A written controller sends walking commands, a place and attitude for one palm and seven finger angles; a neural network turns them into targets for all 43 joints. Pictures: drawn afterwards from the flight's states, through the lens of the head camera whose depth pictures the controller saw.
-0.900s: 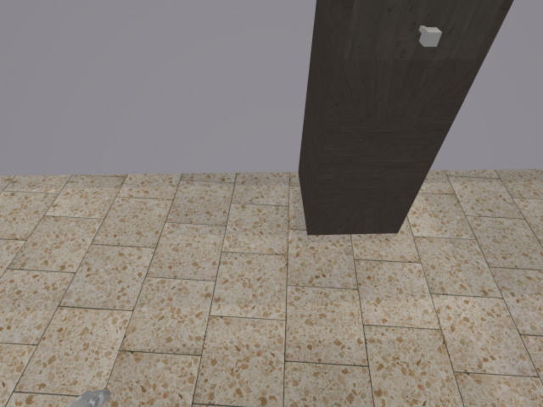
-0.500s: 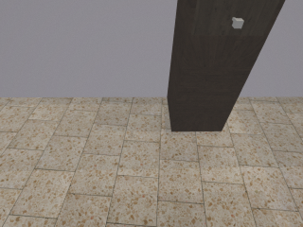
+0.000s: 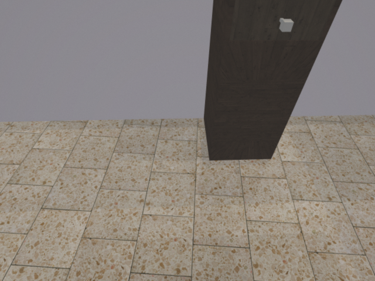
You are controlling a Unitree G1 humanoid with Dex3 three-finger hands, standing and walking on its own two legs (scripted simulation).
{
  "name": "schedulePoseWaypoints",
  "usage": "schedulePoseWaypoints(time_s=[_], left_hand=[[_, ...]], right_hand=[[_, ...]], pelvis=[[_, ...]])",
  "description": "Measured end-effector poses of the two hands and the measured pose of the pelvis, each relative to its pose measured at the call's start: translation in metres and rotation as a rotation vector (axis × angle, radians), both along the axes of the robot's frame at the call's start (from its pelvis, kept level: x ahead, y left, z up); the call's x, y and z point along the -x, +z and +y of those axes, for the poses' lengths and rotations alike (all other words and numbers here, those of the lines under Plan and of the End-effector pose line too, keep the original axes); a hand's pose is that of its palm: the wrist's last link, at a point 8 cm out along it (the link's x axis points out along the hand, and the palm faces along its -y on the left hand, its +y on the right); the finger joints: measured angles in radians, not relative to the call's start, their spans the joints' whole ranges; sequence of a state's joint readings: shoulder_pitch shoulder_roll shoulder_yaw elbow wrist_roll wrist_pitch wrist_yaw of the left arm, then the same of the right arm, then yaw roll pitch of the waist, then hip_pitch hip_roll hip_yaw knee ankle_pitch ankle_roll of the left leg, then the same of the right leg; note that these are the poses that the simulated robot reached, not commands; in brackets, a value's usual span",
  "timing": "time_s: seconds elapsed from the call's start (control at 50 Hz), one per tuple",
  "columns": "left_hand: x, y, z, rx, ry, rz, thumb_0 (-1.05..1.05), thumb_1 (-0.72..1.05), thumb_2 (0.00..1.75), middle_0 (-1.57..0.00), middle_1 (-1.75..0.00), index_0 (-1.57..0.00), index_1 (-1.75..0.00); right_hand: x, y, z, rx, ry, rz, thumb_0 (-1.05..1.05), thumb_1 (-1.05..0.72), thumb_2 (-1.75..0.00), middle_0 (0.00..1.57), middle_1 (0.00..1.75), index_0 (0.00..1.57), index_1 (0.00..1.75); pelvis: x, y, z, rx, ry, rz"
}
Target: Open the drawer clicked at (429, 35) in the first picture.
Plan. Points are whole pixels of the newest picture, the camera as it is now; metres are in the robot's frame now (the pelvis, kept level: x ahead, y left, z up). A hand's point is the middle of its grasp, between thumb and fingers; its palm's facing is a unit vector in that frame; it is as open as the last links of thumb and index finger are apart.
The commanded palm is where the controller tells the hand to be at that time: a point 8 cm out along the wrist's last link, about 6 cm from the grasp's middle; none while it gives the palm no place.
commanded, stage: look at it before walking up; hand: left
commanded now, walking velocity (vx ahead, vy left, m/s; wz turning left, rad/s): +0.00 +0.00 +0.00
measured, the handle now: (284, 23) +1.01 -0.32 +0.15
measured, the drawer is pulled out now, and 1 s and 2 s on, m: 0.00 0.00 0.00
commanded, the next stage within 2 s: walk to a spot facing it in 0.54 s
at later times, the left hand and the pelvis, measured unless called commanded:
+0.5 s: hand out of the picture +0.09 +0.24 -0.16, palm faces -0.04 -0.94 -0.34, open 7.3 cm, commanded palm none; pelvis +0.01 +0.00 +0.00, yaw +0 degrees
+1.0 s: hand out of the picture +0.08 +0.20 -0.18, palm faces -0.14 -0.95 -0.27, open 7.3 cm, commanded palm none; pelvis +0.00 -0.01 -0.02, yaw -10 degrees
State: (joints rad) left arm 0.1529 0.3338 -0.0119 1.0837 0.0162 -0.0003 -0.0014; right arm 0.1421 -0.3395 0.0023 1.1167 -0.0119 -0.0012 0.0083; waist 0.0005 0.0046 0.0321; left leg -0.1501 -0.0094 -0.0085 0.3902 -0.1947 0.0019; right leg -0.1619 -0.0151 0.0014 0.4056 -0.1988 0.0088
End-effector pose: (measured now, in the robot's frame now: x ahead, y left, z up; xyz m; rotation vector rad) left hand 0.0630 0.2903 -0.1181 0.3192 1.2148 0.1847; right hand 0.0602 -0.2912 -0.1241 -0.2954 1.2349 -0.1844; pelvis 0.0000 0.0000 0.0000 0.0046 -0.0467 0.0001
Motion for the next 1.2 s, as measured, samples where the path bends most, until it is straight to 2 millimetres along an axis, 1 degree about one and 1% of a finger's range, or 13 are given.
schedulePoseWaypoints(time_s=[0.26,0.68,0.78,0.86,0.96,1.02,1.08,1.12,1.2], left_hand=[[-0.010,-0.001,-0.005,0.008,-0.010,-0.004,0.00,0.91,0.90,-0.20,-0.30,-0.20,-0.30],[-0.023,0.001,-0.001,0.000,-0.002,-0.005,0.00,0.91,0.90,-0.20,-0.30,-0.20,-0.30],[-0.023,-0.002,-0.004,-0.001,-0.004,0.010,0.00,0.91,0.90,-0.20,-0.30,-0.20,-0.30],[-0.019,-0.012,-0.015,0.023,-0.029,0.045,0.00,0.91,0.90,-0.20,-0.30,-0.20,-0.30],[-0.016,-0.024,-0.036,0.055,-0.072,0.082,0.00,0.91,0.90,-0.20,-0.30,-0.20,-0.30],[-0.014,-0.026,-0.053,0.061,-0.095,0.093,0.00,0.91,0.90,-0.20,-0.30,-0.20,-0.30],[-0.013,-0.030,-0.068,0.054,-0.123,0.073,0.00,0.91,0.90,-0.20,-0.30,-0.20,-0.30],[-0.009,-0.027,-0.075,0.053,-0.125,0.071,0.00,0.91,0.90,-0.20,-0.30,-0.20,-0.30],[-0.003,-0.018,-0.086,0.063,-0.137,0.087,0.00,0.91,0.90,-0.20,-0.30,-0.20,-0.30]], right_hand=[[-0.010,0.002,-0.002,0.003,0.003,-0.006,0.01,-0.91,-0.90,0.20,0.30,0.21,0.30],[-0.036,0.006,-0.002,0.009,0.019,-0.032,0.01,-0.91,-0.90,0.20,0.30,0.21,0.30],[-0.037,0.004,0.001,0.010,-0.006,-0.053,0.01,-0.91,-0.90,0.20,0.30,0.21,0.30],[-0.026,-0.004,0.011,-0.014,-0.052,-0.065,0.00,-0.91,-0.90,0.20,0.30,0.21,0.30],[0.002,-0.020,0.019,-0.061,-0.120,-0.052,0.00,-0.91,-0.90,0.20,0.30,0.21,0.30],[0.022,-0.032,0.017,-0.093,-0.168,-0.039,0.00,-0.91,-0.90,0.20,0.30,0.21,0.30],[0.038,-0.049,0.009,-0.115,-0.210,-0.022,0.01,-0.91,-0.90,0.20,0.30,0.21,0.30],[0.047,-0.049,0.005,-0.118,-0.233,-0.005,0.01,-0.91,-0.90,0.20,0.30,0.21,0.30],[0.058,-0.035,0.000,-0.115,-0.264,-0.005,0.01,-0.91,-0.90,0.20,0.30,0.21,0.30]], pelvis=[[-0.005,0.001,-0.002,0.001,-0.003,0.010],[-0.017,0.002,-0.002,0.000,-0.004,0.011],[-0.016,-0.001,-0.002,0.000,-0.037,0.015],[-0.012,-0.005,-0.002,-0.005,-0.077,0.019],[-0.003,-0.014,-0.007,-0.029,-0.139,0.015],[0.002,-0.019,-0.015,-0.034,-0.182,0.007],[0.006,-0.029,-0.025,-0.027,-0.209,0.011],[0.010,-0.027,-0.028,-0.018,-0.211,0.009],[0.015,-0.014,-0.031,-0.028,-0.247,0.023]])
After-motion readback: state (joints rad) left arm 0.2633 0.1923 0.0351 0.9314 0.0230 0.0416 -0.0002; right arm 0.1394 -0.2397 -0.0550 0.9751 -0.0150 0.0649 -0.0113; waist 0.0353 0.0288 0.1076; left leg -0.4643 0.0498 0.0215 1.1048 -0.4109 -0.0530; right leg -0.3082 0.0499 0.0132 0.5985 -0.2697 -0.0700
